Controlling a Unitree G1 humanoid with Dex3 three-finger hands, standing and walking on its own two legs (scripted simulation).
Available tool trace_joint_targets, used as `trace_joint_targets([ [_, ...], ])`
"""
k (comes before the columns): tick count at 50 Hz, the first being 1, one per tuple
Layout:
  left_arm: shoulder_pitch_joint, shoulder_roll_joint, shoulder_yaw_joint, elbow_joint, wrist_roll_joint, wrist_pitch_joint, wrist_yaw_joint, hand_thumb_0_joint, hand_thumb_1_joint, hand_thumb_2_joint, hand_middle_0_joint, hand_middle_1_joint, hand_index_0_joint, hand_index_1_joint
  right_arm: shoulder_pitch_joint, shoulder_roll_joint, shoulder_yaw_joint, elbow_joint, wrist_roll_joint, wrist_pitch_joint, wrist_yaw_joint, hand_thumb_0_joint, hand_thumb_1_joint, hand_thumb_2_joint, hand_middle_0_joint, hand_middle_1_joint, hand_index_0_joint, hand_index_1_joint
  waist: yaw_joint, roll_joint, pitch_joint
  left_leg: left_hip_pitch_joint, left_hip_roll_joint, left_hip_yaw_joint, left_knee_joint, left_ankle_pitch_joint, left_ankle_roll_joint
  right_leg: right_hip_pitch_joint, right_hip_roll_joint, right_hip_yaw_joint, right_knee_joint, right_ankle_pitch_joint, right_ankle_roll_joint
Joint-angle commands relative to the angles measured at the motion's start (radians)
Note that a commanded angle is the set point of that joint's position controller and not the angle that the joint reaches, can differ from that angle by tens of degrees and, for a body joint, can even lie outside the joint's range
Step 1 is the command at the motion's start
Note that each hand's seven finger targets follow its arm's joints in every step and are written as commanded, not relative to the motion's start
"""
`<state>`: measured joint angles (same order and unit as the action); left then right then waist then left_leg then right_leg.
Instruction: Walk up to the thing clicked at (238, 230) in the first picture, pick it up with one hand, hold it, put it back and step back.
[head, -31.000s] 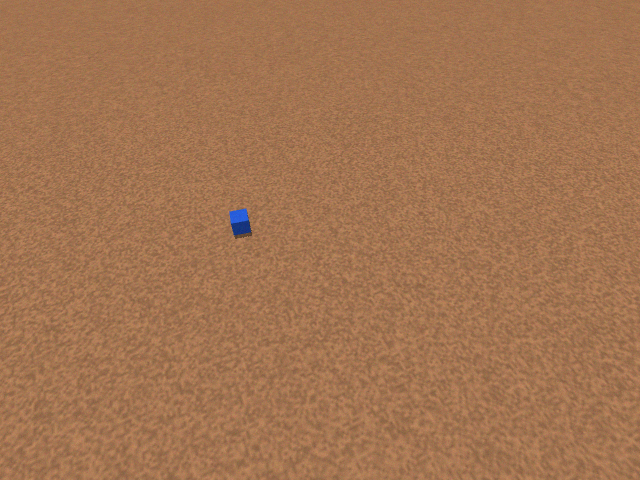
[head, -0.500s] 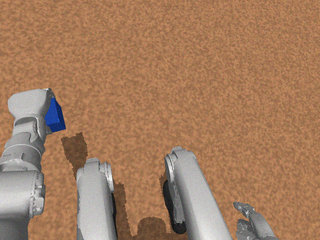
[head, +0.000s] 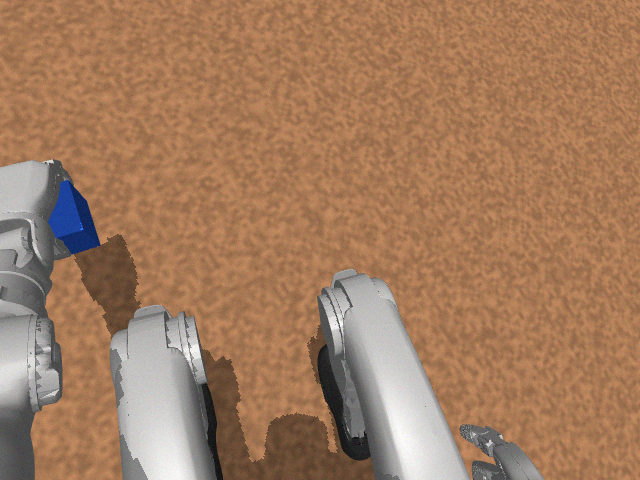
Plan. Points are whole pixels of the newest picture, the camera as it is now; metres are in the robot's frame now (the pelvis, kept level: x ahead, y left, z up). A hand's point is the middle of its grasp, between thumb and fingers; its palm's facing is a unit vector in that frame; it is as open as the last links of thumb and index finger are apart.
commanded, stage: crouch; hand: left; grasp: from above
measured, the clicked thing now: (56, 222) +0.46 +0.28 -0.20
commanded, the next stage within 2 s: lower in 0.16 s
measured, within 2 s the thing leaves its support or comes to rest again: neither
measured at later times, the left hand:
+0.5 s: hand (53, 228) +0.46 +0.29 -0.22, palm faces -0.45 -0.12 -0.88, open 10.1 cm
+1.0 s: hand (72, 230) +0.47 +0.29 -0.26, palm faces -0.43 -0.14 -0.89, open 10.1 cm
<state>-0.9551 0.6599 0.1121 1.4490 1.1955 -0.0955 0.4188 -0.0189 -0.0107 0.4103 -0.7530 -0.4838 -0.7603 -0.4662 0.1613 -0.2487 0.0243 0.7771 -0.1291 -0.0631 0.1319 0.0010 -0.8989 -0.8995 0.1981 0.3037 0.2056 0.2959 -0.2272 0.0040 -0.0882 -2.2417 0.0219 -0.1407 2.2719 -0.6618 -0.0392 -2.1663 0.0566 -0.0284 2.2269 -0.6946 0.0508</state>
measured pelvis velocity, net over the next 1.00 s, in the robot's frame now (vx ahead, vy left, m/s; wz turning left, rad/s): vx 0.01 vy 0.00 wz -0.07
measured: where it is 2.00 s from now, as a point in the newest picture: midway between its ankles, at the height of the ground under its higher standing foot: (278, 438)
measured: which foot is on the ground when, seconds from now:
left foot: down 0.00-1.00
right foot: down 0.00-1.00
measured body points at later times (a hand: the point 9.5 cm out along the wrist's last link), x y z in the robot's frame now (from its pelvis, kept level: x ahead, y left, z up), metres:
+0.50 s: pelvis +0.00 +0.00 -0.04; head +0.25 +0.07 +0.34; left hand +0.48 +0.30 -0.17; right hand +0.05 -0.27 -0.14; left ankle +0.08 +0.14 -0.33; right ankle +0.09 -0.13 -0.33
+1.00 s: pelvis +0.01 +0.00 -0.06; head +0.27 +0.07 +0.30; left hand +0.49 +0.29 -0.21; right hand +0.04 -0.26 -0.16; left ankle +0.08 +0.14 -0.33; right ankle +0.09 -0.13 -0.33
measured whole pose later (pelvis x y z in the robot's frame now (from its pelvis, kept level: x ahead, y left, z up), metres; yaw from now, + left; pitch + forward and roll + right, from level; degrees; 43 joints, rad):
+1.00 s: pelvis +0.01 +0.00 -0.06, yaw -4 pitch +32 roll -9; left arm -0.99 0.81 0.18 1.60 1.20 -0.14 0.52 -0.02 -0.04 0.43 -0.79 -0.45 -0.79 -0.45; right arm 0.10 -0.28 0.15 0.75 -0.19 -0.11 0.19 0.00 -0.90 -0.90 0.20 0.30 0.21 0.30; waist -0.29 -0.06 0.05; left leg -2.36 0.02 -0.22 2.49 -0.70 -0.05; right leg -2.27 0.09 -0.08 2.40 -0.71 0.07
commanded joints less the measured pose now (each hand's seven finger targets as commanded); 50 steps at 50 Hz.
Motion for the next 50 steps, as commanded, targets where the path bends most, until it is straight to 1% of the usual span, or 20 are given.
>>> trace_joint_targets([
  [1,-0.355,0.271,0.013,-0.116,-0.005,-0.001,0.043,0.000,0.684,0.620,-1.066,-0.524,-1.073,-0.517,0.185,-0.235,-0.060,-0.020,-0.005,-0.018,-0.012,0.000,-0.895,-0.899,0.200,0.300,0.200,0.300,0.001,0.254,-0.669,0.508,-0.006,0.107,-0.209,0.101,0.063,0.296,0.008,-0.107,-0.232,0.171,-0.087],
  [4,-0.371,0.306,0.032,-0.120,-0.006,-0.005,0.045,0.000,0.716,0.645,-1.090,-0.535,-1.095,-0.530,0.196,-0.243,-0.055,-0.016,-0.009,-0.020,-0.013,0.000,-0.894,-0.899,0.200,0.300,0.200,0.300,-0.004,0.251,-0.686,0.485,-0.006,0.110,-0.180,0.117,0.067,0.309,0.007,-0.108,-0.217,0.188,-0.083],
  [7,-0.366,0.293,0.015,-0.076,0.000,-0.009,0.046,0.000,0.708,0.645,-1.077,-0.555,-1.085,-0.546,0.189,-0.240,-0.041,-0.013,-0.010,-0.019,-0.013,0.000,-0.894,-0.898,0.200,0.300,0.200,0.300,-0.015,0.235,-0.644,0.438,-0.008,0.110,-0.162,0.102,0.070,0.298,0.013,-0.111,-0.211,0.179,-0.081],
  [11,-0.369,0.326,0.029,-0.083,0.002,-0.011,0.046,0.000,0.706,0.635,-1.076,-0.551,-1.084,-0.543,0.189,-0.251,-0.036,-0.014,-0.013,-0.020,-0.012,0.000,-0.896,-0.899,0.200,0.300,0.200,0.300,-0.006,0.259,-0.652,0.444,-0.007,0.108,-0.148,0.101,0.067,0.285,0.013,-0.118,-0.189,0.178,-0.083],
  [13,-0.350,0.287,0.004,-0.065,0.004,-0.009,0.043,0.000,0.696,0.672,-1.101,-0.524,-1.093,-0.532,0.189,-0.246,-0.031,-0.009,-0.013,-0.019,-0.009,0.000,-0.899,-0.900,0.200,0.300,0.200,0.300,-0.013,0.248,-0.641,0.438,-0.006,0.106,-0.138,0.115,0.066,0.287,0.017,-0.120,-0.184,0.197,-0.081],
  [15,-0.375,0.321,0.028,-0.097,0.008,-0.011,0.047,0.000,0.720,0.696,-1.124,-0.537,-1.117,-0.544,0.192,-0.254,-0.029,-0.013,-0.013,-0.016,-0.008,0.000,-0.896,-0.897,0.200,0.300,0.200,0.300,-0.010,0.288,-0.668,0.452,-0.007,0.104,-0.133,0.139,0.063,0.288,0.016,-0.125,-0.163,0.219,-0.082],
  [16,-0.335,0.299,0.020,-0.051,0.005,-0.005,0.047,0.000,0.732,0.686,-1.128,-0.542,-1.124,-0.546,0.188,-0.256,-0.029,-0.014,-0.014,-0.017,-0.008,0.000,-0.896,-0.897,0.200,0.300,0.200,0.300,-0.009,0.268,-0.641,0.453,-0.007,0.098,-0.134,0.137,0.062,0.265,0.015,-0.132,-0.157,0.216,-0.083],
  [18,-0.338,0.275,-0.004,-0.025,0.007,-0.012,0.045,0.000,0.721,0.700,-1.138,-0.514,-1.123,-0.530,0.184,-0.260,-0.025,-0.012,-0.014,-0.018,-0.004,0.000,-0.897,-0.898,0.200,0.300,0.200,0.300,-0.036,0.257,-0.584,0.424,-0.006,0.092,-0.125,0.114,0.061,0.227,0.016,-0.139,-0.148,0.198,-0.084],
  [20,-0.346,0.289,-0.006,-0.022,0.006,-0.019,0.045,0.000,0.697,0.675,-1.120,-0.517,-1.109,-0.529,0.180,-0.259,-0.017,-0.015,-0.017,-0.019,-0.002,0.000,-0.899,-0.899,0.200,0.300,0.200,0.300,-0.035,0.257,-0.567,0.402,-0.006,0.091,-0.114,0.110,0.063,0.234,0.020,-0.139,-0.145,0.197,-0.083],
  [21,-0.352,0.303,0.012,-0.037,0.004,-0.021,0.050,0.000,0.701,0.674,-1.118,-0.516,-1.108,-0.527,0.188,-0.264,-0.016,-0.016,-0.020,-0.019,-0.001,0.000,-0.898,-0.898,0.200,0.300,0.200,0.300,-0.035,0.254,-0.581,0.411,-0.008,0.090,-0.108,0.122,0.063,0.245,0.017,-0.141,-0.142,0.209,-0.081],
  [27,-0.335,0.317,0.027,-0.048,0.020,-0.037,0.082,0.000,0.744,0.693,-1.149,-0.538,-1.140,-0.548,0.183,-0.268,-0.006,-0.016,-0.031,-0.025,0.009,0.000,-0.901,-0.899,0.200,0.300,0.200,0.300,-0.040,0.319,-0.627,0.469,-0.002,0.083,-0.079,0.196,0.053,0.254,0.021,-0.155,-0.093,0.279,-0.080],
  [28,-0.377,0.363,0.058,-0.102,0.018,-0.045,0.094,0.000,0.764,0.711,-1.158,-0.554,-1.149,-0.564,0.185,-0.278,-0.010,-0.016,-0.035,-0.024,0.010,0.000,-0.900,-0.899,0.200,0.300,0.200,0.300,-0.042,0.323,-0.648,0.465,-0.001,0.083,-0.070,0.198,0.054,0.255,0.021,-0.154,-0.093,0.284,-0.078],
  [29,-0.341,0.354,0.055,-0.061,0.024,-0.041,0.101,0.000,0.751,0.692,-1.148,-0.548,-1.141,-0.555,0.179,-0.275,-0.008,-0.017,-0.035,-0.024,0.012,0.000,-0.902,-0.899,0.200,0.300,0.200,0.300,-0.035,0.323,-0.642,0.456,-0.003,0.086,-0.065,0.196,0.054,0.257,0.020,-0.151,-0.089,0.283,-0.078],
  [30,-0.342,0.346,0.060,-0.067,0.019,-0.039,0.108,0.000,0.773,0.691,-1.153,-0.565,-1.152,-0.566,0.186,-0.274,-0.006,-0.022,-0.041,-0.028,0.015,0.000,-0.903,-0.899,0.200,0.300,0.200,0.300,-0.050,0.317,-0.624,0.444,-0.002,0.089,-0.057,0.197,0.057,0.264,0.018,-0.150,-0.094,0.289,-0.073],
  [31,-0.341,0.340,0.057,-0.073,0.020,-0.036,0.116,0.000,0.778,0.701,-1.166,-0.554,-1.159,-0.560,0.180,-0.278,-0.005,-0.022,-0.043,-0.028,0.017,0.000,-0.901,-0.899,0.200,0.300,0.200,0.300,-0.044,0.330,-0.628,0.454,-0.002,0.089,-0.062,0.188,0.055,0.252,0.019,-0.153,-0.093,0.279,-0.076],
  [34,-0.341,0.364,0.073,-0.076,0.016,-0.031,0.129,0.000,0.748,0.690,-1.146,-0.543,-1.137,-0.552,0.166,-0.284,-0.005,-0.021,-0.042,-0.028,0.018,0.000,-0.903,-0.899,0.200,0.300,0.200,0.300,-0.039,0.362,-0.628,0.470,0.000,0.082,-0.064,0.179,0.051,0.220,0.019,-0.159,-0.076,0.265,-0.080],
  [36,-0.320,0.345,0.058,-0.033,0.022,-0.022,0.128,0.000,0.751,0.725,-1.153,-0.522,-1.140,-0.536,0.165,-0.280,-0.003,-0.020,-0.049,-0.033,0.026,0.000,-0.895,-0.896,0.201,0.300,0.200,0.300,-0.050,0.352,-0.596,0.452,0.000,0.081,-0.054,0.165,0.053,0.209,0.021,-0.161,-0.074,0.257,-0.081],
  [42,-0.305,0.370,0.069,0.002,0.001,-0.026,0.132,0.000,0.743,0.694,-1.138,-0.509,-1.129,-0.518,0.184,-0.293,0.024,-0.019,-0.060,-0.043,0.037,0.000,-0.893,-0.895,0.201,0.300,0.200,0.300,-0.070,0.274,-0.584,0.377,0.003,0.076,-0.008,0.199,0.067,0.290,0.028,-0.162,-0.081,0.301,-0.064],
  [45,-0.306,0.390,0.061,0.035,0.001,-0.035,0.130,0.000,0.741,0.709,-1.154,-0.513,-1.140,-0.528,0.169,-0.295,0.031,-0.022,-0.060,-0.053,0.046,0.000,-0.897,-0.897,0.200,0.300,0.200,0.300,-0.071,0.276,-0.567,0.364,0.007,0.066,-0.003,0.171,0.066,0.282,0.037,-0.166,-0.077,0.273,-0.067],
  [50,-0.315,0.443,0.090,0.028,0.005,-0.054,0.152,0.000,0.761,0.709,-1.163,-0.509,-1.150,-0.522,0.166,-0.308,0.051,-0.025,-0.070,-0.061,0.051,0.000,-0.894,-0.896,0.200,0.300,0.200,0.300,-0.073,0.279,-0.580,0.349,0.010,0.063,0.014,0.184,0.067,0.328,0.044,-0.170,-0.076,0.294,-0.061],
])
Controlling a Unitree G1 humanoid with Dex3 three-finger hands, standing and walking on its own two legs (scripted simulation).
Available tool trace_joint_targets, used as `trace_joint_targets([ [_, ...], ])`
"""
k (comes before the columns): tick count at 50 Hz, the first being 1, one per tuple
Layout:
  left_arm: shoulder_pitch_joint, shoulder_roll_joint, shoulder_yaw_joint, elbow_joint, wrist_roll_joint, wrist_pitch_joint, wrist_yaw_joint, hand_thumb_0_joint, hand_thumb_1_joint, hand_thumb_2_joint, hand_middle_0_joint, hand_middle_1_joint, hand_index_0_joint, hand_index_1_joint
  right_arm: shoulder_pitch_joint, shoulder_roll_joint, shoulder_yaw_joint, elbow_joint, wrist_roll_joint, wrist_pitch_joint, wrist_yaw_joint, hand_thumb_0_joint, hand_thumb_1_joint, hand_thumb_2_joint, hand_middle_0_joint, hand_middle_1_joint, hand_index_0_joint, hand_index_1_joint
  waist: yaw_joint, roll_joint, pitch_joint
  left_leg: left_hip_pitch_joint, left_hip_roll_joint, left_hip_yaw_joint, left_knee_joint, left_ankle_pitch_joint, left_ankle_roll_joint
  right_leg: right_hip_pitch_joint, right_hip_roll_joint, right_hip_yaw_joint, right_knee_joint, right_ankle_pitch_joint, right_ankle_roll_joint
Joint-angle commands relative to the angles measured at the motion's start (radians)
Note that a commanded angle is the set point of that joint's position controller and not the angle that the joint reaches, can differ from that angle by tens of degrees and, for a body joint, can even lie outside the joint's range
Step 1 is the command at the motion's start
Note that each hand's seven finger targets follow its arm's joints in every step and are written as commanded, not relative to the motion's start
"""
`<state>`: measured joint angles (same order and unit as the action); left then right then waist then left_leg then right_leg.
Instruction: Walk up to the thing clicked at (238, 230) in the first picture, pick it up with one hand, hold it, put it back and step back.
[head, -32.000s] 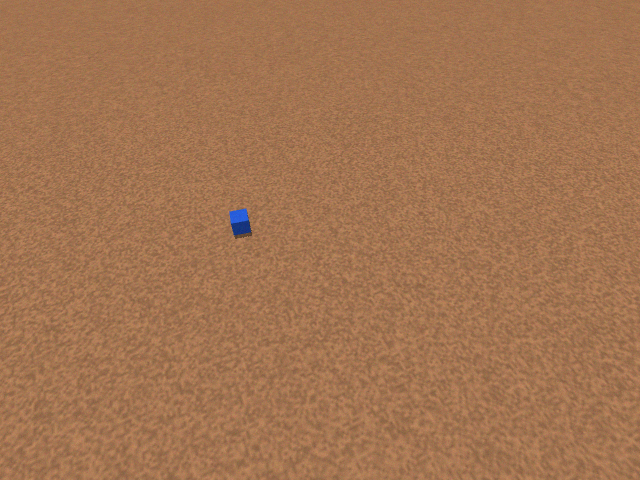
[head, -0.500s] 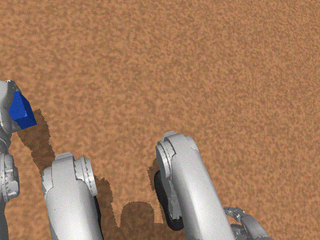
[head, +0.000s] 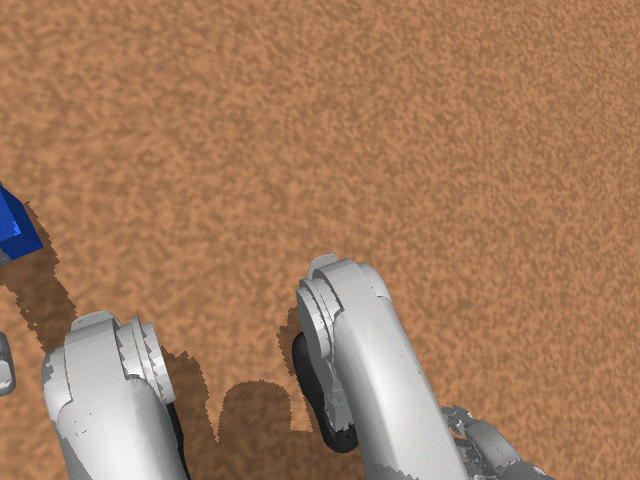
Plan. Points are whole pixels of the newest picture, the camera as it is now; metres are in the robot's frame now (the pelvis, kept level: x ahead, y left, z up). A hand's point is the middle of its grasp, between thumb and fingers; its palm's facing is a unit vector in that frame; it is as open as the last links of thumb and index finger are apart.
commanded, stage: rest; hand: left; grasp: from above
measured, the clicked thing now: out of the picture +0.45 +0.31 -0.25
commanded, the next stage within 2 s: open in 0.78 s
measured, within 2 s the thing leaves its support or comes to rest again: neither
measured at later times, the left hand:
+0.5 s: hand out of the picture +0.44 +0.32 -0.23, palm faces -0.39 -0.18 -0.90, open 10.1 cm
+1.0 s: hand out of the picture +0.44 +0.32 -0.23, palm faces -0.40 -0.19 -0.90, open 10.1 cm
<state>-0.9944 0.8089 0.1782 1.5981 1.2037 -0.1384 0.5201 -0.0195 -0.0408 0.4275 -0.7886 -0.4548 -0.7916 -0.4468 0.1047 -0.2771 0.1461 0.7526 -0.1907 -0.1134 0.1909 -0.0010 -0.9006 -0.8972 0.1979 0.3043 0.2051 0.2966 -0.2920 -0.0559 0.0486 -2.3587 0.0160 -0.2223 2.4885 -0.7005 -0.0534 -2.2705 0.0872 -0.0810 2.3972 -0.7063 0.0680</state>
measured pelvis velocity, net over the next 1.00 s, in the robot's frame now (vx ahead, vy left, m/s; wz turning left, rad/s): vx -0.01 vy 0.01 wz -0.06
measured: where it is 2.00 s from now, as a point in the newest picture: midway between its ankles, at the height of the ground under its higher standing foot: (255, 441)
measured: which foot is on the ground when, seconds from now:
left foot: down 0.00-1.00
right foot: down 0.00-1.00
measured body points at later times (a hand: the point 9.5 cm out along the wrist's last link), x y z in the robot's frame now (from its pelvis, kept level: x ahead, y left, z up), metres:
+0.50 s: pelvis +0.00 +0.01 -0.01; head +0.26 +0.11 +0.34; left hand +0.46 +0.33 -0.18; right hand +0.05 -0.26 -0.08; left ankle +0.07 +0.14 -0.28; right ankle +0.10 -0.12 -0.27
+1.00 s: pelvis -0.01 +0.01 -0.01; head +0.25 +0.11 +0.34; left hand +0.46 +0.33 -0.18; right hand +0.02 -0.25 -0.07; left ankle +0.07 +0.14 -0.28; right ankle +0.10 -0.12 -0.27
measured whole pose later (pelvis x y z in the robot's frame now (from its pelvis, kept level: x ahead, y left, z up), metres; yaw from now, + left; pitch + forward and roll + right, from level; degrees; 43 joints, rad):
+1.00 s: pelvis -0.01 +0.01 -0.01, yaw -4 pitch +27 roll -13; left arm -1.04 0.97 0.17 1.79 1.21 -0.18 0.64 -0.02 -0.02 0.42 -0.77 -0.47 -0.77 -0.47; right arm 0.11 -0.33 0.26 0.73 -0.26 -0.23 0.26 0.00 -0.90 -0.90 0.20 0.30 0.20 0.30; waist -0.36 -0.11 0.12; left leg -2.34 0.02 -0.28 2.54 -0.70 -0.04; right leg -2.23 0.11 -0.13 2.39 -0.68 0.08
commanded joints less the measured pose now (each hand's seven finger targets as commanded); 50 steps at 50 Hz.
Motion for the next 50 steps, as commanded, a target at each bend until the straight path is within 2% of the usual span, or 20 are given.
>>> trace_joint_targets([
  [1,-0.258,0.280,0.020,-0.085,-0.001,-0.010,0.055,0.000,0.786,0.699,-1.175,-0.508,-1.166,-0.518,0.217,-0.289,-0.067,-0.005,-0.008,-0.013,-0.007,0.000,-0.894,-0.896,0.201,0.300,0.200,0.300,-0.008,0.335,-0.686,0.464,0.012,0.143,-0.206,0.204,0.080,0.401,0.010,-0.125,-0.242,0.282,-0.085],
  [6,-0.283,0.309,0.019,-0.100,0.018,-0.020,0.076,0.000,0.815,0.708,-1.192,-0.527,-1.185,-0.535,0.206,-0.298,-0.061,-0.009,-0.017,-0.029,0.000,0.000,-0.896,-0.897,0.200,0.300,0.200,0.300,-0.025,0.396,-0.662,0.498,0.017,0.130,-0.205,0.195,0.071,0.360,0.016,-0.143,-0.224,0.273,-0.091],
  [8,-0.261,0.280,0.002,-0.073,0.018,-0.019,0.085,0.000,0.800,0.712,-1.186,-0.516,-1.175,-0.527,0.198,-0.297,-0.057,-0.004,-0.018,-0.033,0.003,0.000,-0.895,-0.897,0.200,0.300,0.200,0.300,-0.028,0.396,-0.652,0.507,0.020,0.126,-0.209,0.192,0.069,0.355,0.019,-0.148,-0.225,0.271,-0.089],
  [13,-0.287,0.315,0.021,-0.085,0.026,-0.020,0.111,0.000,0.844,0.743,-1.214,-0.537,-1.203,-0.548,0.202,-0.316,-0.047,-0.004,-0.032,-0.047,0.010,0.000,-0.894,-0.897,0.200,0.300,0.200,0.300,-0.037,0.436,-0.652,0.535,0.021,0.115,-0.218,0.221,0.060,0.346,0.018,-0.167,-0.208,0.290,-0.093],
  [14,-0.277,0.310,0.011,-0.062,0.026,-0.018,0.114,0.000,0.843,0.719,-1.212,-0.536,-1.204,-0.543,0.191,-0.312,-0.048,-0.005,-0.028,-0.050,0.012,0.000,-0.897,-0.899,0.200,0.300,0.200,0.300,-0.033,0.434,-0.631,0.522,0.022,0.115,-0.212,0.206,0.061,0.329,0.020,-0.164,-0.208,0.279,-0.094],
  [17,-0.294,0.281,-0.011,-0.036,0.027,-0.011,0.120,0.000,0.843,0.733,-1.207,-0.543,-1.199,-0.551,0.200,-0.319,-0.044,0.001,-0.038,-0.065,0.026,0.000,-0.897,-0.898,0.200,0.300,0.200,0.300,-0.064,0.444,-0.608,0.541,0.025,0.109,-0.208,0.223,0.056,0.320,0.018,-0.174,-0.198,0.295,-0.092],
  [19,-0.280,0.282,-0.017,-0.023,0.019,-0.006,0.121,0.000,0.822,0.721,-1.194,-0.538,-1.186,-0.545,0.199,-0.322,-0.039,0.003,-0.038,-0.076,0.031,0.000,-0.899,-0.899,0.200,0.300,0.200,0.300,-0.060,0.442,-0.603,0.535,0.024,0.111,-0.203,0.225,0.059,0.339,0.021,-0.169,-0.208,0.299,-0.089],
  [21,-0.292,0.298,-0.017,-0.008,0.012,-0.006,0.124,0.000,0.832,0.690,-1.191,-0.534,-1.189,-0.535,0.195,-0.329,-0.032,0.002,-0.041,-0.086,0.036,0.000,-0.899,-0.899,0.200,0.301,0.200,0.301,-0.066,0.425,-0.588,0.508,0.025,0.109,-0.196,0.202,0.063,0.338,0.022,-0.171,-0.215,0.281,-0.088],
  [23,-0.279,0.347,0.018,-0.008,0.014,-0.006,0.129,0.000,0.832,0.688,-1.188,-0.538,-1.188,-0.538,0.206,-0.343,-0.030,0.000,-0.042,-0.092,0.038,0.000,-0.899,-0.899,0.200,0.301,0.200,0.301,-0.062,0.434,-0.587,0.512,0.026,0.104,-0.203,0.209,0.061,0.347,0.020,-0.175,-0.211,0.281,-0.090],
  [24,-0.275,0.332,0.011,-0.011,0.008,-0.006,0.129,0.000,0.825,0.703,-1.196,-0.530,-1.190,-0.536,0.194,-0.340,-0.029,-0.005,-0.042,-0.094,0.039,0.000,-0.899,-0.900,0.200,0.300,0.200,0.300,-0.053,0.432,-0.597,0.520,0.027,0.101,-0.209,0.205,0.059,0.346,0.023,-0.176,-0.211,0.275,-0.091],
  [25,-0.293,0.282,-0.039,0.015,0.013,-0.005,0.121,0.000,0.824,0.695,-1.192,-0.543,-1.189,-0.546,0.185,-0.330,-0.025,-0.006,-0.041,-0.100,0.044,0.000,-0.902,-0.901,0.200,0.301,0.200,0.300,-0.073,0.426,-0.575,0.510,0.028,0.099,-0.201,0.181,0.060,0.320,0.026,-0.178,-0.207,0.257,-0.092],
  [26,-0.284,0.328,-0.001,0.006,0.009,-0.007,0.127,0.000,0.840,0.688,-1.192,-0.553,-1.194,-0.551,0.193,-0.344,-0.029,-0.002,-0.048,-0.103,0.045,0.000,-0.899,-0.899,0.200,0.300,0.200,0.300,-0.074,0.418,-0.581,0.512,0.030,0.096,-0.201,0.182,0.062,0.338,0.026,-0.182,-0.216,0.260,-0.088],
  [27,-0.291,0.275,-0.052,0.028,0.006,-0.005,0.121,0.000,0.829,0.683,-1.187,-0.545,-1.188,-0.544,0.185,-0.333,-0.018,-0.009,-0.042,-0.109,0.049,0.000,-0.901,-0.900,0.200,0.300,0.200,0.300,-0.077,0.419,-0.559,0.491,0.027,0.096,-0.201,0.160,0.064,0.329,0.028,-0.176,-0.219,0.241,-0.090],
  [28,-0.277,0.339,0.005,0.013,0.000,-0.007,0.127,0.000,0.808,0.671,-1.167,-0.539,-1.169,-0.536,0.202,-0.353,-0.024,-0.007,-0.047,-0.110,0.048,0.000,-0.899,-0.899,0.200,0.300,0.200,0.300,-0.080,0.397,-0.579,0.500,0.029,0.091,-0.200,0.193,0.065,0.361,0.027,-0.182,-0.224,0.272,-0.084],
  [30,-0.258,0.342,0.002,0.045,-0.003,-0.005,0.127,0.000,0.810,0.659,-1.178,-0.521,-1.178,-0.522,0.195,-0.350,-0.018,-0.014,-0.042,-0.114,0.049,0.000,-0.901,-0.900,0.200,0.300,0.200,0.300,-0.065,0.392,-0.551,0.476,0.029,0.091,-0.205,0.178,0.065,0.346,0.027,-0.181,-0.223,0.253,-0.086],
  [33,-0.279,0.326,-0.017,0.039,0.003,-0.014,0.122,0.000,0.796,0.674,-1.166,-0.538,-1.165,-0.539,0.195,-0.357,-0.012,-0.015,-0.044,-0.119,0.054,0.000,-0.902,-0.901,0.200,0.301,0.200,0.300,-0.088,0.404,-0.544,0.497,0.030,0.080,-0.210,0.189,0.060,0.342,0.027,-0.187,-0.210,0.262,-0.089],
  [35,-0.247,0.349,0.001,0.068,0.005,-0.014,0.124,0.000,0.760,0.674,-1.149,-0.523,-1.143,-0.529,0.200,-0.357,-0.011,-0.012,-0.049,-0.117,0.054,0.000,-0.901,-0.901,0.200,0.300,0.200,0.300,-0.076,0.392,-0.556,0.486,0.031,0.084,-0.204,0.193,0.064,0.369,0.032,-0.184,-0.221,0.270,-0.086],
  [40,-0.262,0.337,-0.022,0.084,-0.006,-0.030,0.132,0.000,0.728,0.637,-1.116,-0.510,-1.114,-0.512,0.196,-0.359,0.006,-0.016,-0.057,-0.122,0.054,0.000,-0.900,-0.901,0.200,0.300,0.200,0.300,-0.089,0.377,-0.543,0.460,0.031,0.083,-0.198,0.184,0.070,0.385,0.036,-0.181,-0.234,0.271,-0.081],
  [44,-0.245,0.365,-0.006,0.117,0.002,-0.037,0.138,0.000,0.719,0.636,-1.116,-0.501,-1.109,-0.508,0.188,-0.357,0.023,-0.018,-0.064,-0.117,0.053,0.000,-0.899,-0.901,0.200,0.300,0.200,0.300,-0.091,0.368,-0.512,0.450,0.034,0.070,-0.207,0.154,0.067,0.362,0.037,-0.197,-0.224,0.235,-0.084],
  [50,-0.259,0.374,-0.024,0.117,0.007,-0.040,0.148,0.000,0.239,0.562,-0.671,-0.570,-0.679,-0.562,0.167,-0.354,0.038,-0.026,-0.065,-0.121,0.052,0.000,-0.891,-0.898,0.201,0.301,0.201,0.301,-0.095,0.383,-0.487,0.446,0.035,0.069,-0.204,0.127,0.065,0.350,0.038,-0.196,-0.227,0.219,-0.084],
])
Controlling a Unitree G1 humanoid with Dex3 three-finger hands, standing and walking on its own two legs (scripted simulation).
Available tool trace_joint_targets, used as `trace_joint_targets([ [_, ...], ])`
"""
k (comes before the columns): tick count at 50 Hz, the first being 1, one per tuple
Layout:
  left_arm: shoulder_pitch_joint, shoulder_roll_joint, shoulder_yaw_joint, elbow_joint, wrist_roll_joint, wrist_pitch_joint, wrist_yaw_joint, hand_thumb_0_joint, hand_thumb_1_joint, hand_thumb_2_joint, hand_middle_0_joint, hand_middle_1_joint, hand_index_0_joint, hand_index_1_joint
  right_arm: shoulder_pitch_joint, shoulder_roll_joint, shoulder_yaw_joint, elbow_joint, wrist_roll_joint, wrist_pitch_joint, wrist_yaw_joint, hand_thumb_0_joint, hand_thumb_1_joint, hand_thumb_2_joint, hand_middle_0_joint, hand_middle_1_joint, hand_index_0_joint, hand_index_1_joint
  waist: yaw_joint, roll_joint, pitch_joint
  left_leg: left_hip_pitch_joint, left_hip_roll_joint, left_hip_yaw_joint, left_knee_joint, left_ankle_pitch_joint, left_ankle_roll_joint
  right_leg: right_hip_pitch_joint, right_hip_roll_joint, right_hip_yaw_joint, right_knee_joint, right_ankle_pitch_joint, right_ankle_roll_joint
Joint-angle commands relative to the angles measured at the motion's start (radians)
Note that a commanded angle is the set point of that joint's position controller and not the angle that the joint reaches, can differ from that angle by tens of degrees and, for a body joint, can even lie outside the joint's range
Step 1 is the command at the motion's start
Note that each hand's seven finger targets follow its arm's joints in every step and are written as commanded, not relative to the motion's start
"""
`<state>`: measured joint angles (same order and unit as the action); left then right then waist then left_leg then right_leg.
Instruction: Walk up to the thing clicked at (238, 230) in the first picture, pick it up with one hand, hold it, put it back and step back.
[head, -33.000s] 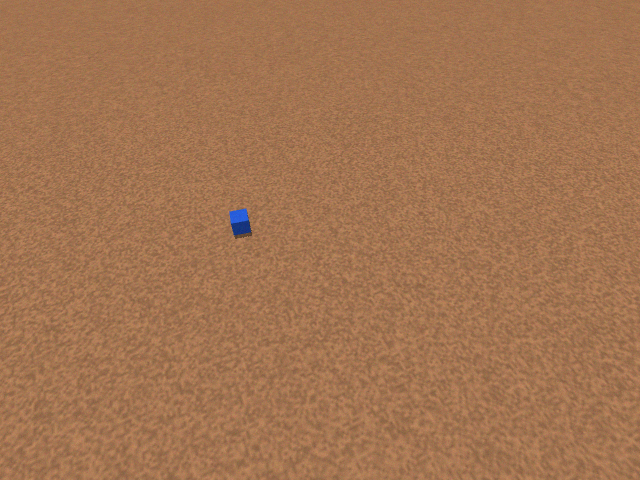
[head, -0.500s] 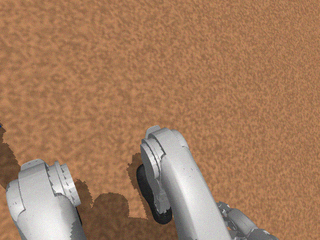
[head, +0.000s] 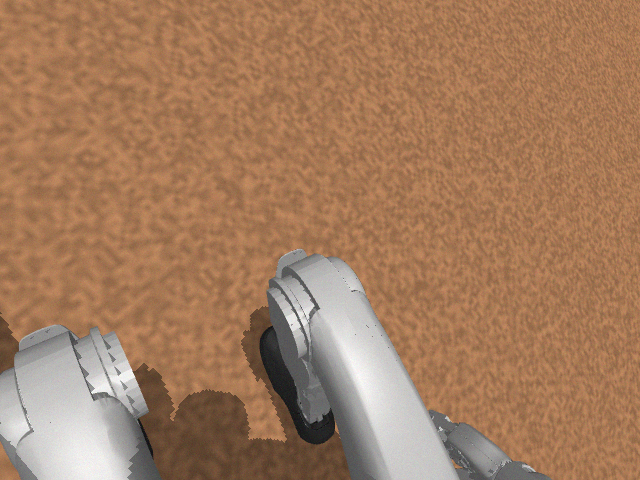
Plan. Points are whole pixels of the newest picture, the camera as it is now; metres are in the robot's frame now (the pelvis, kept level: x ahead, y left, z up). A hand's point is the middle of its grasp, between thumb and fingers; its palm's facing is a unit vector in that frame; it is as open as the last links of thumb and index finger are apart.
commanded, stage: open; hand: left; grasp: from above
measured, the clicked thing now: out of the picture +0.44 +0.34 -0.26
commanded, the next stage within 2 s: withdraw in 0.84 s
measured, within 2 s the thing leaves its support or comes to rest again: rests again in 1.20 s
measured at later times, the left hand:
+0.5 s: hand out of the picture +0.43 +0.34 -0.24, palm faces -0.38 -0.21 -0.90, open 11.9 cm
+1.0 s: hand out of the picture +0.43 +0.34 -0.23, palm faces -0.40 -0.21 -0.89, open 12.8 cm
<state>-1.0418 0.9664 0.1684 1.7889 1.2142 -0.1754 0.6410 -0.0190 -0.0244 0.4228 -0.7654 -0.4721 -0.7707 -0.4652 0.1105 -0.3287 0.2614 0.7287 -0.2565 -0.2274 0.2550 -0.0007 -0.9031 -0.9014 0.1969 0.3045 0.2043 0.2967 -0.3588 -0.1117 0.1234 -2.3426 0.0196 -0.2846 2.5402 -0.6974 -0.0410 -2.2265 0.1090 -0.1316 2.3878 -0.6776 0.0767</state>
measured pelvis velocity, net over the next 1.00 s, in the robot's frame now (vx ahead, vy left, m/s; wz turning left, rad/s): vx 0.00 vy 0.00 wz -0.01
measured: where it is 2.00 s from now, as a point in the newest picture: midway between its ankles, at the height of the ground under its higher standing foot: (229, 445)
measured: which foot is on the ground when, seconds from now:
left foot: down 0.00-1.00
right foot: down 0.00-1.00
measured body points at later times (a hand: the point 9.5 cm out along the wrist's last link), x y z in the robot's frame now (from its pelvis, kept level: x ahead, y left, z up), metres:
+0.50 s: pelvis +0.00 +0.00 +0.00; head +0.26 +0.13 +0.34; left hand +0.45 +0.35 -0.18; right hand +0.06 -0.25 -0.06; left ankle +0.07 +0.14 -0.27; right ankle +0.11 -0.12 -0.27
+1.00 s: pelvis +0.00 +0.00 +0.00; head +0.26 +0.13 +0.34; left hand +0.45 +0.35 -0.18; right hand +0.05 -0.25 -0.06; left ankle +0.07 +0.14 -0.27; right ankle +0.11 -0.12 -0.27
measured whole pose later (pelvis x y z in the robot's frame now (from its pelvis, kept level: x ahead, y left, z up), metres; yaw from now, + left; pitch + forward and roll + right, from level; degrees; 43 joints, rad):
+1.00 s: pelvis +0.00 +0.00 +0.00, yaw +0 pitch +27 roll -14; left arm -1.03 0.98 0.16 1.75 1.19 -0.16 0.62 0.00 -0.32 0.88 -0.28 -0.84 -0.27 -0.85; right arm 0.10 -0.34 0.26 0.72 -0.25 -0.27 0.27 0.00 -0.90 -0.90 0.20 0.30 0.20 0.30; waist -0.36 -0.13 0.15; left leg -2.33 0.02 -0.29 2.53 -0.70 -0.04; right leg -2.21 0.11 -0.14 2.37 -0.68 0.08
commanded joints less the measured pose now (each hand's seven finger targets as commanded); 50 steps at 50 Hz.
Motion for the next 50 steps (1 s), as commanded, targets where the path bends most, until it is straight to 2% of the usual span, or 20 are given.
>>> trace_joint_targets([
  [1,-0.211,0.209,-0.019,-0.072,-0.001,-0.002,0.026,0.000,0.159,0.580,-0.638,-0.578,-0.644,-0.572,0.169,-0.309,-0.078,-0.006,-0.004,-0.008,-0.011,0.000,-0.890,-0.898,0.201,0.301,0.201,0.301,-0.037,0.420,-0.558,0.431,0.031,0.133,-0.253,0.122,0.056,0.309,0.016,-0.146,-0.224,0.193,-0.090],
  [7,-0.231,0.233,0.000,-0.094,-0.007,-0.006,0.050,0.000,-0.032,0.632,-0.515,-0.626,-0.515,-0.626,0.162,-0.326,-0.083,0.006,-0.002,-0.024,-0.009,0.000,-0.891,-0.899,0.201,0.301,0.201,0.301,-0.026,0.468,-0.581,0.478,0.037,0.116,-0.269,0.144,0.040,0.299,0.011,-0.157,-0.203,0.206,-0.094],
  [9,-0.246,0.231,-0.007,-0.100,0.004,-0.005,0.051,0.000,-0.059,0.652,-0.493,-0.644,-0.492,-0.645,0.176,-0.326,-0.080,0.001,-0.007,-0.028,-0.003,0.000,-0.891,-0.899,0.201,0.301,0.201,0.301,-0.044,0.466,-0.580,0.477,0.036,0.121,-0.257,0.158,0.045,0.306,0.014,-0.158,-0.205,0.223,-0.090],
  [11,-0.256,0.238,-0.011,-0.113,-0.001,-0.002,0.052,0.000,-0.083,0.675,-0.481,-0.653,-0.476,-0.658,0.160,-0.325,-0.084,0.005,-0.003,-0.034,-0.003,0.000,-0.892,-0.899,0.201,0.301,0.201,0.301,-0.038,0.481,-0.578,0.463,0.035,0.132,-0.246,0.145,0.046,0.311,0.014,-0.146,-0.210,0.215,-0.092],
  [12,-0.232,0.251,0.008,-0.109,-0.004,0.003,0.057,0.000,-0.112,0.698,-0.464,-0.662,-0.455,-0.670,0.171,-0.328,-0.085,0.009,-0.006,-0.032,-0.005,0.000,-0.892,-0.900,0.201,0.301,0.201,0.301,-0.032,0.482,-0.603,0.482,0.038,0.132,-0.252,0.166,0.044,0.342,0.018,-0.145,-0.220,0.236,-0.091],
  [15,-0.237,0.240,-0.001,-0.113,0.006,0.012,0.060,0.000,-0.155,0.712,-0.424,-0.683,-0.417,-0.690,0.181,-0.325,-0.084,0.015,-0.010,-0.040,0.004,0.000,-0.893,-0.900,0.201,0.301,0.201,0.301,-0.043,0.499,-0.606,0.501,0.037,0.131,-0.247,0.203,0.041,0.338,0.018,-0.152,-0.204,0.268,-0.091],
  [20,-0.229,0.240,0.004,-0.117,-0.022,0.023,0.048,0.000,-0.219,0.762,-0.372,-0.729,-0.361,-0.740,0.170,-0.333,-0.094,0.014,0.000,-0.047,0.006,0.000,-0.892,-0.901,0.201,0.301,0.201,0.301,-0.034,0.490,-0.585,0.473,0.036,0.130,-0.257,0.166,0.041,0.325,0.012,-0.150,-0.215,0.229,-0.093],
  [21,-0.232,0.208,-0.023,-0.121,-0.020,0.025,0.039,0.000,-0.234,0.752,-0.355,-0.729,-0.347,-0.737,0.166,-0.326,-0.094,0.006,-0.001,-0.050,0.008,0.000,-0.891,-0.899,0.201,0.301,0.201,0.301,-0.038,0.500,-0.588,0.491,0.036,0.130,-0.256,0.168,0.040,0.324,0.012,-0.148,-0.214,0.234,-0.094],
  [22,-0.224,0.241,-0.005,-0.115,-0.026,0.026,0.039,0.000,-0.248,0.778,-0.356,-0.733,-0.342,-0.747,0.165,-0.330,-0.095,0.016,-0.002,-0.050,0.005,0.000,-0.892,-0.900,0.201,0.301,0.201,0.301,-0.037,0.492,-0.583,0.479,0.038,0.133,-0.257,0.152,0.043,0.336,0.015,-0.146,-0.221,0.221,-0.093],
  [27,-0.193,0.243,0.013,-0.139,-0.028,0.029,0.036,0.000,-0.280,0.800,-0.320,-0.764,-0.308,-0.776,0.176,-0.329,-0.094,0.013,0.001,-0.043,0.009,0.000,-0.891,-0.900,0.201,0.301,0.201,0.301,-0.026,0.495,-0.638,0.501,0.038,0.129,-0.251,0.230,0.043,0.377,0.018,-0.146,-0.216,0.295,-0.091],
  [30,-0.209,0.228,0.003,-0.156,-0.030,0.027,0.029,0.000,-0.328,0.816,-0.271,-0.794,-0.261,-0.803,0.173,-0.328,-0.098,0.013,0.006,-0.042,0.012,0.000,-0.890,-0.899,0.201,0.301,0.201,0.301,-0.025,0.512,-0.629,0.508,0.038,0.124,-0.258,0.232,0.037,0.345,0.012,-0.150,-0.200,0.285,-0.096],
  [32,-0.225,0.221,-0.009,-0.152,-0.028,0.025,0.023,0.000,-0.331,0.821,-0.264,-0.800,-0.255,-0.808,0.182,-0.333,-0.097,0.014,0.002,-0.042,0.015,0.000,-0.888,-0.899,0.201,0.301,0.201,0.301,-0.045,0.527,-0.615,0.523,0.039,0.119,-0.260,0.235,0.035,0.337,0.013,-0.156,-0.197,0.287,-0.096],
  [33,-0.213,0.227,0.002,-0.152,-0.034,0.023,0.026,0.000,-0.334,0.835,-0.269,-0.803,-0.257,-0.815,0.174,-0.338,-0.098,0.011,0.004,-0.039,0.012,0.000,-0.887,-0.899,0.201,0.301,0.201,0.301,-0.030,0.515,-0.612,0.515,0.039,0.116,-0.272,0.218,0.035,0.330,0.011,-0.158,-0.204,0.268,-0.096],
  [37,-0.226,0.234,-0.009,-0.150,-0.015,0.020,0.019,0.000,-0.337,0.876,-0.274,-0.820,-0.255,-0.838,0.176,-0.337,-0.098,0.008,0.004,-0.038,0.012,0.000,-0.888,-0.899,0.201,0.301,0.201,0.301,-0.039,0.516,-0.584,0.497,0.037,0.126,-0.269,0.181,0.037,0.325,0.013,-0.151,-0.210,0.240,-0.098],
  [42,-0.220,0.241,0.005,-0.135,-0.028,0.012,0.022,0.000,-0.327,0.896,-0.270,-0.842,-0.254,-0.858,0.184,-0.336,-0.087,0.005,0.005,-0.041,0.010,0.000,-0.887,-0.899,0.201,0.301,0.201,0.301,-0.043,0.473,-0.594,0.473,0.037,0.127,-0.258,0.188,0.046,0.349,0.013,-0.148,-0.226,0.251,-0.091],
  [44,-0.217,0.206,-0.022,-0.129,-0.026,0.009,0.018,0.000,-0.332,0.877,-0.260,-0.840,-0.247,-0.853,0.178,-0.338,-0.093,-0.006,0.001,-0.043,0.010,0.000,-0.887,-0.899,0.201,0.301,0.201,0.301,-0.045,0.473,-0.576,0.478,0.035,0.125,-0.267,0.171,0.042,0.332,0.012,-0.153,-0.224,0.233,-0.093],
  [46,-0.209,0.233,-0.014,-0.126,-0.022,0.012,0.015,0.000,-0.352,0.899,-0.249,-0.852,-0.233,-0.868,0.179,-0.341,-0.095,-0.004,0.002,-0.042,0.004,0.000,-0.889,-0.899,0.201,0.301,0.201,0.301,-0.043,0.475,-0.582,0.485,0.037,0.130,-0.271,0.162,0.043,0.344,0.016,-0.147,-0.232,0.227,-0.094],
  [47,-0.224,0.216,-0.033,-0.141,-0.026,0.010,0.011,0.000,-0.351,0.902,-0.250,-0.855,-0.234,-0.871,0.172,-0.339,-0.094,-0.007,0.007,-0.045,0.004,0.000,-0.889,-0.899,0.201,0.301,0.201,0.301,-0.041,0.486,-0.584,0.491,0.036,0.128,-0.272,0.156,0.040,0.334,0.014,-0.148,-0.227,0.219,-0.096],
  [49,-0.199,0.241,-0.006,-0.134,-0.034,0.009,0.018,0.000,-0.368,0.859,-0.221,-0.843,-0.219,-0.844,0.171,-0.341,-0.094,-0.002,0.006,-0.042,-0.001,0.000,-0.903,-0.902,0.201,0.300,0.200,0.300,-0.028,0.479,-0.600,0.493,0.038,0.125,-0.280,0.152,0.040,0.350,0.016,-0.149,-0.232,0.215,-0.097],
  [50,-0.236,0.207,-0.046,-0.189,-0.029,0.006,0.010,0.000,-0.375,0.863,-0.210,-0.848,-0.210,-0.847,0.163,-0.331,-0.090,-0.020,0.013,-0.047,0.002,0.000,-0.902,-0.901,0.201,0.300,0.200,0.300,-0.030,0.500,-0.607,0.498,0.036,0.127,-0.267,0.173,0.041,0.342,0.012,-0.148,-0.228,0.236,-0.094],
])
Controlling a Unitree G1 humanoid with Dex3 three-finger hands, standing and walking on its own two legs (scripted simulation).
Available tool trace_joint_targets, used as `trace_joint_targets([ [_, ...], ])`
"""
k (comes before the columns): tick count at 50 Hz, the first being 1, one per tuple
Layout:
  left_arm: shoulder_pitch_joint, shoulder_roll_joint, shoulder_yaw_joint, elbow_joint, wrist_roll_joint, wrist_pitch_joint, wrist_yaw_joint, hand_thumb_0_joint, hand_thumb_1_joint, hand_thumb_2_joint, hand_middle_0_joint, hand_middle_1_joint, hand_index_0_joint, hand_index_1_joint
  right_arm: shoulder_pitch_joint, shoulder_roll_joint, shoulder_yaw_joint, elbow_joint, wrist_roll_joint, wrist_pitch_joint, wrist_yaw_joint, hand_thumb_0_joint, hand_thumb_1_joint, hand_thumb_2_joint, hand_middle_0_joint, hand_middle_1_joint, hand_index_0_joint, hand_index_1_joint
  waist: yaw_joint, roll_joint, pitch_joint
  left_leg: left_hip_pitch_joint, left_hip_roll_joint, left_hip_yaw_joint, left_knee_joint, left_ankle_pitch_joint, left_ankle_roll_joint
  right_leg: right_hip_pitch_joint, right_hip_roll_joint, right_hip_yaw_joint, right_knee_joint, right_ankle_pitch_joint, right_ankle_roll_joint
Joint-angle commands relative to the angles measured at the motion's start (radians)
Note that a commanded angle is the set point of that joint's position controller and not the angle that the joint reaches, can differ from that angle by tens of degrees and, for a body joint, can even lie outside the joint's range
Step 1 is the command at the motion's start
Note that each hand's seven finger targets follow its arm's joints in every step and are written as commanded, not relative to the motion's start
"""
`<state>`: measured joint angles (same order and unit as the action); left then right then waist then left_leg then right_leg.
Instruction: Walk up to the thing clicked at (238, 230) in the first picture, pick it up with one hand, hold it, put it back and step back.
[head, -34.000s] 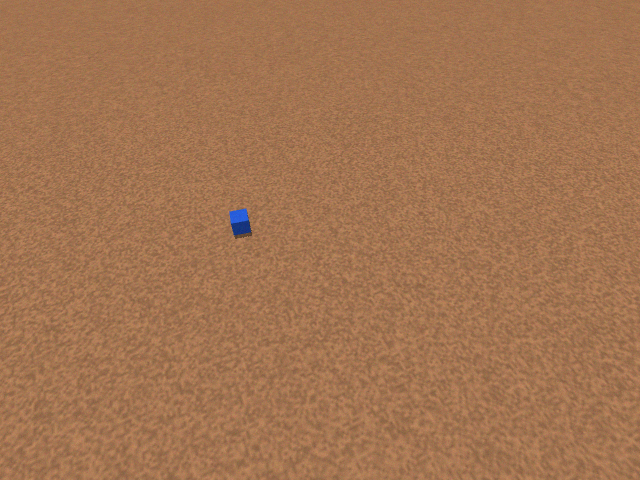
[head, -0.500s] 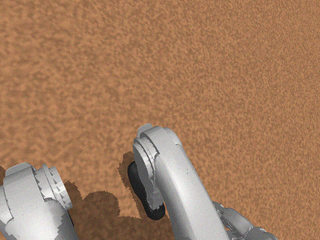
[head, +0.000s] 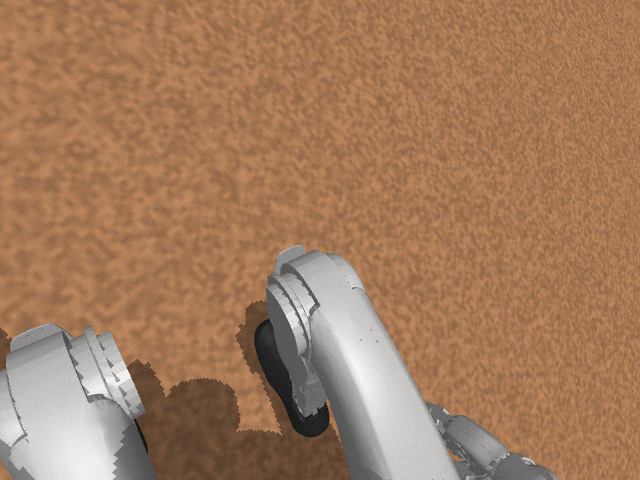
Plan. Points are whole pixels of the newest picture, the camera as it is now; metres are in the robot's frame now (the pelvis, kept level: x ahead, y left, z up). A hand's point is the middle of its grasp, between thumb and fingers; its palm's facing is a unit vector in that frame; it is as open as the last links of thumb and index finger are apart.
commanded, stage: withdraw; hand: left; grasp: from above
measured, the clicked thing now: out of the picture +0.44 +0.34 -0.27
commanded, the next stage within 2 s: home in 0.82 s
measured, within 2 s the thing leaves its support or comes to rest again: rests again in 0.20 s
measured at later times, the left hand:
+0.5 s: hand out of the picture +0.42 +0.37 -0.07, palm faces -0.38 -0.09 -0.92, open 13.1 cm
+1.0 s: hand out of the picture +0.42 +0.35 -0.14, palm faces -0.41 -0.12 -0.91, open 13.0 cm
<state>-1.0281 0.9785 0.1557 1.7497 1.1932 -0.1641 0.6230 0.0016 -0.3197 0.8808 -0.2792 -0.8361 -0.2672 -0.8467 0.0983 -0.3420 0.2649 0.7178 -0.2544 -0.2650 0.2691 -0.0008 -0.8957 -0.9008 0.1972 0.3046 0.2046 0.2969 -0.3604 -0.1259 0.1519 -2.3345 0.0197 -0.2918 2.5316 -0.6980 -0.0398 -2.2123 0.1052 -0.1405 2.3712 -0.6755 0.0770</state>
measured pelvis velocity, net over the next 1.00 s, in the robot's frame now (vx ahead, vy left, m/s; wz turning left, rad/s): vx -0.01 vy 0.00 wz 0.10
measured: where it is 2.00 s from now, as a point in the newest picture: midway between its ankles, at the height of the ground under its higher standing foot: (225, 440)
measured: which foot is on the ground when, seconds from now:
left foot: down 0.00-1.00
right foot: down 0.00-1.00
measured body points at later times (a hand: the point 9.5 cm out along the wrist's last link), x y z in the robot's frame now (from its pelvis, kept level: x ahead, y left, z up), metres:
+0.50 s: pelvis +0.00 -0.01 +0.04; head +0.20 +0.08 +0.44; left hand +0.43 +0.37 -0.02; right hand +0.14 -0.25 -0.07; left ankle +0.07 +0.14 -0.27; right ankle +0.11 -0.12 -0.27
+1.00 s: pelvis -0.01 +0.00 +0.03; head +0.22 +0.11 +0.40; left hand +0.43 +0.35 -0.09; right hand +0.06 -0.28 -0.06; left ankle +0.07 +0.14 -0.27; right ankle +0.11 -0.12 -0.27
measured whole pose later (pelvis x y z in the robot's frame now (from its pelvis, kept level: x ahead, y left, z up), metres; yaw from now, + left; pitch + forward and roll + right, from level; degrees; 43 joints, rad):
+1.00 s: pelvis -0.01 +0.00 +0.03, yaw +6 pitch +32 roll -10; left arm -0.89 0.78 0.09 1.28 1.24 -0.24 0.33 0.00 -0.32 0.88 -0.25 -0.81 -0.24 -0.81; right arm 0.19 -0.29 0.10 0.71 -0.13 -0.01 0.12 0.00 -0.90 -0.90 0.20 0.30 0.20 0.30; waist -0.24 -0.03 -0.01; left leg -2.33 -0.01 -0.18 2.38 -0.63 -0.03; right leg -2.21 0.05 -0.07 2.30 -0.67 0.06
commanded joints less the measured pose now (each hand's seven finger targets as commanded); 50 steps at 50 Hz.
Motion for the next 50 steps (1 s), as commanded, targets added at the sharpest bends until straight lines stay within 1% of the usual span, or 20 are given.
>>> trace_joint_targets([
  [1,-0.230,0.249,0.017,-0.155,-0.007,-0.005,0.034,0.000,-0.371,0.860,-0.210,-0.852,-0.211,-0.849,0.201,-0.331,-0.097,0.013,0.002,-0.004,-0.013,0.000,-0.901,-0.901,0.201,0.300,0.200,0.300,-0.027,0.520,-0.677,0.528,0.039,0.129,-0.264,0.210,0.037,0.356,0.016,-0.144,-0.206,0.265,-0.094],
  [3,-0.239,0.243,0.000,-0.228,0.006,-0.007,0.020,0.000,-0.370,0.855,-0.225,-0.834,-0.222,-0.837,0.183,-0.315,-0.105,0.004,0.009,-0.005,-0.010,0.000,-0.905,-0.903,0.201,0.300,0.200,0.300,-0.012,0.575,-0.705,0.554,0.038,0.138,-0.256,0.241,0.033,0.353,0.015,-0.136,-0.193,0.292,-0.097],
  [4,-0.220,0.298,0.048,-0.254,0.006,-0.007,0.022,0.000,-0.367,0.854,-0.228,-0.831,-0.224,-0.834,0.191,-0.317,-0.111,0.023,0.013,0.002,-0.014,0.000,-0.906,-0.903,0.201,0.301,0.200,0.301,0.006,0.571,-0.733,0.546,0.039,0.147,-0.250,0.249,0.037,0.385,0.016,-0.128,-0.200,0.306,-0.094],
  [6,-0.227,0.218,0.004,-0.435,-0.005,-0.014,-0.005,0.000,-0.365,0.853,-0.228,-0.829,-0.224,-0.832,0.153,-0.289,-0.123,-0.009,0.025,0.007,-0.009,0.000,-0.904,-0.903,0.201,0.300,0.200,0.300,0.049,0.663,-0.849,0.624,0.032,0.154,-0.274,0.294,0.026,0.391,0.010,-0.121,-0.198,0.329,-0.103],
  [7,-0.189,0.217,0.003,-0.458,-0.001,-0.008,-0.016,0.000,-0.360,0.846,-0.242,-0.813,-0.235,-0.819,0.152,-0.288,-0.132,-0.005,0.028,0.015,-0.009,0.000,-0.907,-0.905,0.200,0.301,0.200,0.301,0.064,0.705,-0.861,0.651,0.030,0.158,-0.290,0.300,0.020,0.383,0.006,-0.120,-0.193,0.328,-0.108],
  [8,-0.132,0.230,0.031,-0.501,-0.002,-0.002,-0.029,0.000,-0.353,0.845,-0.241,-0.810,-0.235,-0.816,0.146,-0.289,-0.152,-0.006,0.037,0.027,-0.010,0.000,-0.904,-0.904,0.200,0.301,0.200,0.301,0.101,0.728,-0.896,0.670,0.028,0.161,-0.311,0.297,0.017,0.367,0.006,-0.116,-0.195,0.313,-0.112],
  [10,-0.075,0.195,0.039,-0.570,-0.002,0.014,-0.062,0.000,-0.337,0.833,-0.256,-0.784,-0.246,-0.793,0.160,-0.281,-0.189,-0.006,0.057,0.057,-0.007,0.000,-0.903,-0.904,0.200,0.301,0.200,0.301,0.132,0.742,-0.924,0.674,0.020,0.169,-0.336,0.302,0.012,0.336,-0.002,-0.107,-0.188,0.307,-0.121],
  [12,-0.086,0.137,0.006,-0.613,-0.002,0.039,-0.104,0.000,-0.302,0.810,-0.285,-0.751,-0.274,-0.762,0.153,-0.263,-0.220,-0.007,0.083,0.089,-0.005,0.000,-0.901,-0.904,0.200,0.300,0.200,0.300,0.144,0.739,-0.929,0.662,0.017,0.178,-0.352,0.291,0.015,0.284,-0.005,-0.093,-0.192,0.293,-0.124],
  [13,-0.088,0.117,-0.007,-0.623,-0.003,0.052,-0.125,0.000,-0.296,0.805,-0.294,-0.744,-0.282,-0.755,0.158,-0.254,-0.230,-0.006,0.096,0.100,-0.004,0.000,-0.902,-0.904,0.200,0.300,0.200,0.300,0.148,0.703,-0.910,0.640,0.016,0.184,-0.359,0.271,0.022,0.268,-0.004,-0.082,-0.210,0.275,-0.122],
  [17,-0.078,-0.063,-0.112,-0.554,-0.049,0.102,-0.210,0.000,-0.323,0.833,-0.255,-0.799,-0.249,-0.804,0.213,-0.218,-0.252,-0.011,0.125,0.143,-0.015,0.000,-0.900,-0.902,0.200,0.300,0.200,0.300,0.100,0.420,-0.769,0.471,0.006,0.207,-0.376,0.159,0.067,0.311,0.005,-0.043,-0.329,0.210,-0.105],
  [21,-0.201,-0.078,-0.145,-0.662,-0.107,0.095,-0.318,0.000,-0.390,0.895,-0.211,-0.853,-0.199,-0.866,0.231,-0.215,-0.285,-0.025,0.148,0.169,-0.046,0.000,-0.903,-0.905,0.200,0.300,0.200,0.300,0.100,0.367,-0.808,0.511,0.000,0.189,-0.438,0.097,0.068,0.333,-0.009,-0.025,-0.372,0.125,-0.111],
  [25,-0.222,-0.067,-0.170,-0.615,-0.102,0.070,-0.406,0.000,-0.388,0.900,-0.224,-0.846,-0.207,-0.865,0.230,-0.191,-0.286,-0.045,0.158,0.197,-0.089,0.000,-0.902,-0.905,0.200,0.300,0.200,0.300,0.089,0.245,-0.750,0.443,-0.011,0.210,-0.436,0.065,0.076,0.383,-0.013,0.007,-0.422,0.062,-0.107],
  [28,-0.233,-0.035,-0.161,-0.587,-0.089,0.045,-0.430,0.000,-0.422,0.933,-0.182,-0.892,-0.168,-0.907,0.227,-0.178,-0.271,-0.060,0.161,0.216,-0.122,0.000,-0.897,-0.902,0.200,0.300,0.200,0.300,0.107,0.219,-0.729,0.426,-0.016,0.223,-0.444,0.061,0.075,0.397,-0.020,0.018,-0.439,0.045,-0.107],
  [31,-0.218,-0.010,-0.148,-0.525,-0.060,0.025,-0.432,0.000,-0.419,0.929,-0.187,-0.882,-0.173,-0.898,0.213,-0.172,-0.253,-0.067,0.162,0.230,-0.148,0.000,-0.897,-0.902,0.200,0.300,0.200,0.300,0.127,0.262,-0.699,0.455,-0.019,0.227,-0.466,0.062,0.069,0.359,-0.028,0.013,-0.424,0.049,-0.116],
  [35,-0.236,0.039,-0.130,-0.504,-0.018,-0.008,-0.414,0.000,-0.390,0.902,-0.207,-0.860,-0.196,-0.871,0.208,-0.173,-0.232,-0.077,0.157,0.247,-0.166,0.000,-0.895,-0.900,0.200,0.300,0.200,0.300,0.136,0.346,-0.741,0.489,-0.018,0.231,-0.463,0.092,0.065,0.344,-0.033,0.006,-0.384,0.100,-0.117],
  [38,-0.253,0.037,-0.121,-0.491,0.002,-0.033,-0.385,0.000,-0.393,0.899,-0.200,-0.861,-0.192,-0.869,0.222,-0.186,-0.223,-0.071,0.146,0.250,-0.172,0.000,-0.896,-0.899,0.200,0.300,0.199,0.300,0.113,0.363,-0.750,0.513,-0.018,0.229,-0.444,0.112,0.064,0.316,-0.037,-0.009,-0.365,0.126,-0.114],
  [42,-0.241,0.059,-0.086,-0.524,0.017,-0.072,-0.329,0.000,-0.350,0.857,-0.236,-0.831,-0.233,-0.833,0.226,-0.194,-0.220,-0.065,0.133,0.247,-0.170,0.000,-0.897,-0.897,0.200,0.300,0.199,0.300,0.122,0.436,-0.831,0.566,-0.017,0.225,-0.419,0.169,0.052,0.318,-0.038,-0.027,-0.316,0.180,-0.113],
  [45,-0.273,0.103,-0.032,-0.616,0.030,-0.094,-0.268,0.000,-0.329,0.835,-0.246,-0.814,-0.247,-0.812,0.238,-0.207,-0.237,-0.056,0.124,0.242,-0.167,0.000,-0.896,-0.896,0.200,0.299,0.199,0.299,0.134,0.529,-0.925,0.649,-0.018,0.224,-0.408,0.213,0.040,0.305,-0.043,-0.041,-0.283,0.216,-0.118],
  [46,-0.254,0.087,-0.033,-0.645,0.029,-0.091,-0.251,0.000,-0.327,0.832,-0.242,-0.816,-0.246,-0.811,0.240,-0.200,-0.243,-0.056,0.125,0.240,-0.165,0.000,-0.895,-0.895,0.200,0.299,0.200,0.299,0.137,0.552,-0.953,0.678,-0.016,0.225,-0.416,0.223,0.037,0.308,-0.044,-0.041,-0.276,0.229,-0.117],
  [50,-0.248,0.101,0.021,-0.780,0.014,-0.049,-0.176,0.000,-0.031,0.869,-0.228,-0.568,-0.208,-0.586,0.258,-0.211,-0.290,-0.051,0.127,0.226,-0.164,0.000,-0.887,-0.896,0.200,0.300,0.199,0.300,0.150,0.610,-1.062,0.778,-0.008,0.226,-0.446,0.238,0.031,0.288,-0.052,-0.037,-0.282,0.239,-0.122],
])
